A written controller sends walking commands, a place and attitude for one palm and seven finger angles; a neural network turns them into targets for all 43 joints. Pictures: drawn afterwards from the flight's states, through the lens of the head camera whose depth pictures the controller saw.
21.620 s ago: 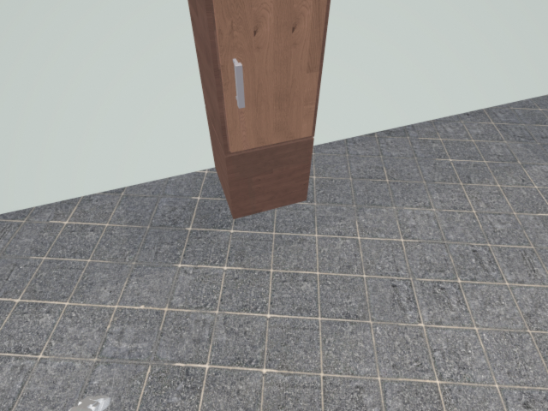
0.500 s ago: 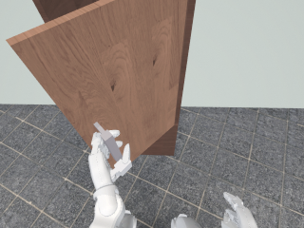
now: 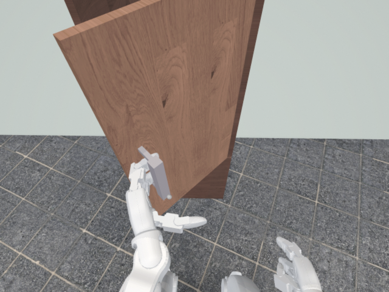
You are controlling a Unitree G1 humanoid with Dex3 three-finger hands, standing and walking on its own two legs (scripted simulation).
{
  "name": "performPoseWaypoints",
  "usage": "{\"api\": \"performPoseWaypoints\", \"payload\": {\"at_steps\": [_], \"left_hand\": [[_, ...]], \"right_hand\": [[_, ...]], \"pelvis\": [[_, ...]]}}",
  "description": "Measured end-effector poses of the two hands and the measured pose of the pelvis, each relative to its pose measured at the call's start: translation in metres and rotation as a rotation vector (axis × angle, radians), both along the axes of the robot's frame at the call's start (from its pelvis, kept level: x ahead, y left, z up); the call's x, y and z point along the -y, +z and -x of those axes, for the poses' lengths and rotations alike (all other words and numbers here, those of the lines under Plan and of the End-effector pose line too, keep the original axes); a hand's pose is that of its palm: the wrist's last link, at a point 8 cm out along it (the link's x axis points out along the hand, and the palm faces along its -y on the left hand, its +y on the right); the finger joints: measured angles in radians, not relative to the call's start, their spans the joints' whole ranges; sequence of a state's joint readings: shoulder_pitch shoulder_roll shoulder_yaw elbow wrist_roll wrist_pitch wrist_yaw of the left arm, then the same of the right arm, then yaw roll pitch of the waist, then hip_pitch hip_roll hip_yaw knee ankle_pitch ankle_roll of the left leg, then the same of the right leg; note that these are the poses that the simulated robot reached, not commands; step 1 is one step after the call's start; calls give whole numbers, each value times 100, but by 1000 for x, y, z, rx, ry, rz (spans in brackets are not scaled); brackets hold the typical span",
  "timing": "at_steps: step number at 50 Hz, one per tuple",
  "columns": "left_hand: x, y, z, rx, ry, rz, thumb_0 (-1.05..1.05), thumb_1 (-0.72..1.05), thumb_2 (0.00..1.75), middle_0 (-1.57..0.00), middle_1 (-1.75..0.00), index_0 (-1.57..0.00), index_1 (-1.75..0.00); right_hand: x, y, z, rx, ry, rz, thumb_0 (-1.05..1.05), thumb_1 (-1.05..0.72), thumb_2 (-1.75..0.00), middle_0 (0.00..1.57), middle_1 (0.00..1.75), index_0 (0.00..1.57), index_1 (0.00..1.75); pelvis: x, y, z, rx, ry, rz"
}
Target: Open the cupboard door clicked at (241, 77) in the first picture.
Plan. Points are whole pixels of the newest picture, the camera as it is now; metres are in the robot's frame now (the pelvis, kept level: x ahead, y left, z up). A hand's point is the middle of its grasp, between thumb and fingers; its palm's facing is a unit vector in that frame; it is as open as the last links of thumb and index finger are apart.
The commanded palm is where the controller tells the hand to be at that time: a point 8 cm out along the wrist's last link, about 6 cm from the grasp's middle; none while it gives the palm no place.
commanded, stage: open thumb and fingers to let go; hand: left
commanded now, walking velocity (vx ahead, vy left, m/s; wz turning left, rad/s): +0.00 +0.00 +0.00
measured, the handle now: (154, 174) +0.35 +0.11 +0.03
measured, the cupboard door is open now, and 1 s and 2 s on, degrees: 45 46 46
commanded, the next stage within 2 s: slide the hand sideways off the handle in 0.08 s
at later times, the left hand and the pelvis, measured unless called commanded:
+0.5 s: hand (164, 214) +0.26 +0.07 +0.04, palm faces -0.06 -1.00 +0.05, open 16.4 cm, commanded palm +0.23 +0.13 +0.04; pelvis -0.01 +0.03 -0.01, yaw -1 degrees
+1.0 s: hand (141, 233) +0.23 +0.11 +0.03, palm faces -0.02 -1.00 +0.01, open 16.2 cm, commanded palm +0.20 +0.17 +0.04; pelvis +0.01 +0.02 -0.01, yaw -1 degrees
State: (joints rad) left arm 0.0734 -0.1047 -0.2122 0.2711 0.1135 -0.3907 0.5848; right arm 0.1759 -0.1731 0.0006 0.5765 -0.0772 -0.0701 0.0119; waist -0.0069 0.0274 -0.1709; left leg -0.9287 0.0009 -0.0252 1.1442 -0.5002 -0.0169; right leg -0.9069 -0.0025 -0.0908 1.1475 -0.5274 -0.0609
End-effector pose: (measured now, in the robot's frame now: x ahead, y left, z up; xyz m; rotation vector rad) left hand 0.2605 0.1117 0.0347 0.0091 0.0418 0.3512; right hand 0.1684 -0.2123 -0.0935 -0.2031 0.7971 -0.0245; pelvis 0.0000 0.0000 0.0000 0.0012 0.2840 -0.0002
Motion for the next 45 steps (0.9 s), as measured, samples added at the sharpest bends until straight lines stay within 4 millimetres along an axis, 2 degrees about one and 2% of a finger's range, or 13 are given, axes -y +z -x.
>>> {"api": "performPoseWaypoints", "payload": {"at_steps": [7,11,16,19,23,28,45], "left_hand": [[0,1,-3,-7,-38,-5,-1,-49,30,-24,-56,-26,-57],[-3,1,-3,-10,-61,-6,-1,-49,30,-27,-47,-27,-52],[-14,0,6,28,-357,-41,-1,-49,30,-22,-39,-16,-43],[-17,2,12,38,-446,1,-1,-50,30,-19,-35,-13,-38],[-16,3,15,41,-425,59,-1,-50,30,-16,-32,-13,-34],[-18,4,24,45,-399,49,-1,-50,30,-15,-31,-14,-31],[-47,2,47,5,-374,34,-1,-50,30,-15,-30,-16,-31]], "right_hand": [[-17,4,-2,14,16,-11,1,-90,-90,20,30,20,30],[-23,4,-1,11,24,-18,1,-90,-90,20,30,20,30],[-21,1,8,3,14,-15,1,-90,-90,20,30,20,30],[-17,0,13,2,-10,-12,1,-90,-90,20,30,20,30],[-15,0,16,-1,-24,2,2,-90,-90,20,30,20,30],[-16,4,14,4,-26,7,2,-90,-90,20,30,20,30],[-29,8,-19,68,5,-11,2,-90,-90,20,30,20,30]], "pelvis": [[-10,0,3,6,-4,13],[-14,0,4,9,-4,15],[-18,-4,6,11,4,20],[-23,-6,7,18,3,25],[-27,-7,7,12,-5,22],[-29,-9,5,2,-13,19],[-27,-13,-5,-15,-7,27]]}}
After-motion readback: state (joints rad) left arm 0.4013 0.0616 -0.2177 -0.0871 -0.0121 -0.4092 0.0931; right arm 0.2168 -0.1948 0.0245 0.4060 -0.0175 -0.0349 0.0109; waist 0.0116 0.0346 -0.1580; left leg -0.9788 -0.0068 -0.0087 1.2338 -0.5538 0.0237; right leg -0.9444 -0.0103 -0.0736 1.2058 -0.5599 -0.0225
